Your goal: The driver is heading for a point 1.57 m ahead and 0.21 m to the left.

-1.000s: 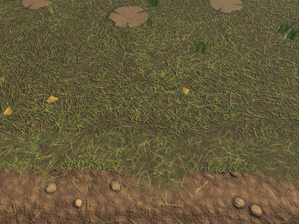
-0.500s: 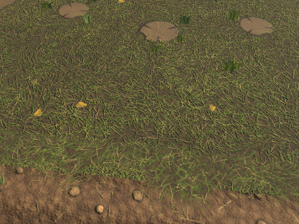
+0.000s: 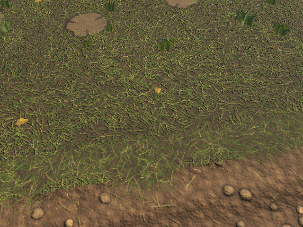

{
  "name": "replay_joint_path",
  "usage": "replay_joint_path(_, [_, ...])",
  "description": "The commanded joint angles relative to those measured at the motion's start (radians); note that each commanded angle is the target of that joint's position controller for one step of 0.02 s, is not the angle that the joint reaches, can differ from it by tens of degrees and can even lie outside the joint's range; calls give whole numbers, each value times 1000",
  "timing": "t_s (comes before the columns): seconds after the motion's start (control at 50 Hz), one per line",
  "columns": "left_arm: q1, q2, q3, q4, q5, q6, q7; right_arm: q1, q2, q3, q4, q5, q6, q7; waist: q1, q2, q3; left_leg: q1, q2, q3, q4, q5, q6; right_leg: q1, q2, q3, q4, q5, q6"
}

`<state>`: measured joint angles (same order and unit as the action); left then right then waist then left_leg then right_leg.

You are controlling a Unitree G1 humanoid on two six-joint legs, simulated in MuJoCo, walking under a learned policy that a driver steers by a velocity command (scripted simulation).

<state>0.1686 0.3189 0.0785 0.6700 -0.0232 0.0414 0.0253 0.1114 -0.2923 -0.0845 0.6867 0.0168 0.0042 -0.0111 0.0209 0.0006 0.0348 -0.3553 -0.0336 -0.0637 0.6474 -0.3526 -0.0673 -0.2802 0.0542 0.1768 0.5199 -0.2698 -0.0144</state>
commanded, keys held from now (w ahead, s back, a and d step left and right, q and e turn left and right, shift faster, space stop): w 0.20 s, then w+q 0.80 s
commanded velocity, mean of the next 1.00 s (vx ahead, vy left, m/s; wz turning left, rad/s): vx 0.41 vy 0.00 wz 0.22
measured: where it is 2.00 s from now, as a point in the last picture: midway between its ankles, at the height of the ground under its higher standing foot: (135, 130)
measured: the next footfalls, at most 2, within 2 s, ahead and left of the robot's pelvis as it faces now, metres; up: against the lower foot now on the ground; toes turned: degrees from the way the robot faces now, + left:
left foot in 0.04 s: +0.05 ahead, +0.12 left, +0.00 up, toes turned -5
right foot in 0.46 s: +0.24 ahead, -0.15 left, +0.00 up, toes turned +2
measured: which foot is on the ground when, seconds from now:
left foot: up 0.00-0.02, down 0.04-0.48, up 0.50-0.94, down 0.96-1.00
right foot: down 0.00-0.04, up 0.06-0.44, down 0.46-0.96, up 0.98-1.00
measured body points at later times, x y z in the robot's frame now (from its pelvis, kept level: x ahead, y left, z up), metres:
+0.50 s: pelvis +0.15 -0.03 -0.01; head +0.18 -0.04 +0.44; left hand +0.38 +0.20 -0.07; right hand +0.13 -0.32 -0.13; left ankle +0.01 +0.12 -0.72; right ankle +0.20 -0.15 -0.74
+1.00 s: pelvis +0.39 +0.03 -0.03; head +0.44 +0.05 +0.42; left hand +0.33 +0.32 -0.15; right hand +0.68 -0.14 -0.10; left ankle +0.48 +0.13 -0.74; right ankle +0.23 -0.15 -0.68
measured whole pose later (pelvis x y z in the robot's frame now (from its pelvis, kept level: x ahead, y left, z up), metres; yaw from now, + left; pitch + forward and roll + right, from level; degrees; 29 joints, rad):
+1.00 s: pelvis +0.39 +0.03 -0.03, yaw +18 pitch +2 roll -1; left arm 0.33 0.31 0.07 0.82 -0.01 -0.06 0.01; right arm 0.08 -0.30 -0.06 0.58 0.03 -0.03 0.05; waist 0.05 0.01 0.08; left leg -0.54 -0.03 0.05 0.67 -0.14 0.11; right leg -0.06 -0.08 -0.14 0.86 -0.52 0.04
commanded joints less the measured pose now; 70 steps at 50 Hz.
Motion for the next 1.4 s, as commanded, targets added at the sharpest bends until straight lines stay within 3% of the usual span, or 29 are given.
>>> replay_joint_path(0.02, [-31,118,23,-68,2,-14,0,60,-86,-33,-53,7,-39,12,-50,-171,-91,197,-10,53,-220,98,48,-57,-147,249,-117,-276,-141])
replay_joint_path(0.04, [-15,58,3,-68,15,-22,0,130,-113,-38,-45,-7,-49,8,-70,-78,-118,332,116,-83,-272,17,89,-165,-89,185,34,-351,-88])
replay_joint_path(0.06, [-17,-1,-14,-101,12,-35,1,218,-208,-53,-29,-39,-55,8,-66,163,-116,400,328,-432,-394,-254,213,-370,63,-10,324,-384,-25])
replay_joint_path(0.08, [-46,64,5,-125,-5,-55,7,208,-235,-59,-27,-61,-75,21,-65,227,-17,290,433,-708,-505,-434,341,-491,22,38,497,-361,-14])
replay_joint_path(0.1, [-43,126,24,-103,-8,-63,9,159,-165,-39,-30,-40,-87,19,-40,161,57,254,412,-627,-504,-467,335,-523,-21,50,562,-268,-17])
replay_joint_path(0.14, [-8,124,29,-64,13,-70,3,128,-113,-22,-26,-12,-90,6,-23,134,53,278,310,-429,-495,-322,262,-518,-51,5,564,-128,2])
replay_joint_path(0.3, [-178,-5,-17,-105,11,-128,-35,260,-136,-18,23,2,-82,-4,-104,134,30,233,210,-162,-506,134,265,-334,-87,-166,184,122,61])
replay_joint_path(0.38, [-190,30,-7,-107,-6,-145,-57,307,-172,-24,37,15,-68,2,-98,145,22,205,245,-209,-455,136,267,-175,-52,-170,27,116,55])
replay_joint_path(0.44, [-34,83,23,-65,-8,-153,-50,283,-153,-16,33,16,-59,0,6,133,-44,156,219,-205,-318,260,213,106,-40,-175,-96,141,1])
replay_joint_path(0.46, [95,124,41,-45,1,-154,-37,268,-105,-1,22,6,-62,2,73,96,-132,68,156,-150,-123,275,170,312,-120,-105,-100,130,-38])
replay_joint_path(0.48, [257,211,59,-27,29,-148,-24,268,-6,29,-21,-15,-70,-2,121,-120,-291,-190,46,-45,238,11,104,620,-368,185,-113,43,-121])
replay_joint_path(0.5, [284,219,61,-5,38,-144,-36,332,-30,24,-40,22,-81,-10,84,-319,-325,-379,1,-53,469,-237,84,621,-496,531,-237,-194,-232])
replay_joint_path(0.52, [222,126,34,-10,28,-145,-40,304,-118,-1,-24,41,-78,-11,75,-208,-198,-441,67,-92,579,-162,85,519,-464,454,-267,-291,-219])
replay_joint_path(0.54, [170,75,19,-11,21,-143,-37,247,-129,-6,-28,36,-72,-4,62,-171,-104,-456,97,-71,591,-77,91,424,-415,306,-276,-227,-187])
replay_joint_path(0.6, [67,25,5,-1,36,-148,-35,210,-81,-5,-22,17,-52,8,0,-128,-7,-372,151,-60,532,79,83,229,-314,47,-346,58,-150])
replay_joint_path(0.72, [67,72,22,47,32,-161,-25,110,-38,12,-69,6,-39,25,-10,-67,36,-394,151,-39,329,274,49,192,-304,-176,-390,311,-164])
replay_joint_path(0.86, [143,149,41,101,3,-131,-16,-103,-37,26,-157,8,-49,73,47,-40,80,-325,115,88,16,327,117,316,-332,-322,-342,454,-120])
replay_joint_path(0.9, [145,183,49,103,-3,-117,-12,-78,-73,9,-169,5,-43,77,11,-75,24,-224,52,146,-1,230,158,368,-334,-357,-220,790,-100])
replay_joint_path(0.94, [134,203,52,96,-11,-100,-6,130,-146,-34,-128,8,-32,68,-117,-85,-108,73,-35,185,-46,199,218,326,-307,-393,91,998,-70])
replay_joint_path(0.96, [141,176,39,83,-4,-103,-1,301,-206,-67,-88,11,-21,50,-202,-41,-192,372,-20,105,-74,233,259,126,-270,-398,359,825,-31])
replay_joint_path(0.98, [235,20,-9,29,45,-120,-13,300,-322,-82,-82,19,-22,34,-87,254,-267,723,249,-410,-115,149,412,-327,-94,-364,748,-176,34])
replay_joint_path(1.0, [184,65,-16,6,22,-159,-26,325,-284,-64,-127,10,-42,40,-128,199,-475,809,377,-820,-301,-34,524,-451,-11,-100,921,-350,37])
replay_joint_path(1.02, [78,136,4,-18,-21,-175,-35,297,-209,-43,-110,-2,-55,45,-156,106,-349,730,353,-685,-350,-19,452,-533,-71,-62,914,-245,21])
replay_joint_path(1.04, [56,121,-6,-26,-23,-184,-33,245,-177,-33,-101,1,-64,45,-115,52,-221,574,316,-545,-354,53,412,-525,-117,-82,826,-154,6])
replay_joint_path(1.06, [60,112,-8,-8,-3,-182,-25,168,-139,-19,-106,-2,-67,42,-67,-7,-150,422,284,-427,-351,180,376,-468,-164,-94,743,-96,7])
replay_joint_path(1.1, [112,117,-1,22,9,-154,-27,102,-95,1,-113,-25,-76,39,-12,36,-114,248,245,-301,-393,369,358,-336,-206,-95,680,-35,16])
replay_joint_path(1.2, [60,59,-18,21,15,-111,-21,138,-124,-1,-36,-24,-106,29,-23,34,-31,163,214,-91,-484,482,335,-381,-217,-117,498,162,58])
replay_joint_path(1.3, [-69,29,-30,-5,2,-125,-44,164,-138,3,6,-26,-107,19,-87,40,20,214,190,48,-523,402,261,-355,-164,-144,193,438,38])
replay_joint_path(1.4, [-163,22,-34,-62,1,-130,-81,220,-152,-6,59,-15,-82,15,-123,29,57,436,268,79,-462,504,251,-460,-129,-158,70,339,-8])
Keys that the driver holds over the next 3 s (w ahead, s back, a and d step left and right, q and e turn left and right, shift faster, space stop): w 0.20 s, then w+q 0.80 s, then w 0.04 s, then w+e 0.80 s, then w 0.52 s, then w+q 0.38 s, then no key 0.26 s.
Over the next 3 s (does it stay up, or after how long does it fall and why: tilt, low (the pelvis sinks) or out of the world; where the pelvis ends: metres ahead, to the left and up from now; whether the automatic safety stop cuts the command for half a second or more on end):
stays up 1.47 0.15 -0.02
